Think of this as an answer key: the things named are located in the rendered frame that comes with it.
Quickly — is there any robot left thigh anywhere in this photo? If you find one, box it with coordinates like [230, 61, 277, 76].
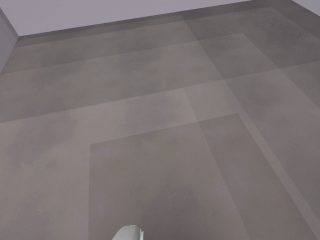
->
[112, 225, 144, 240]

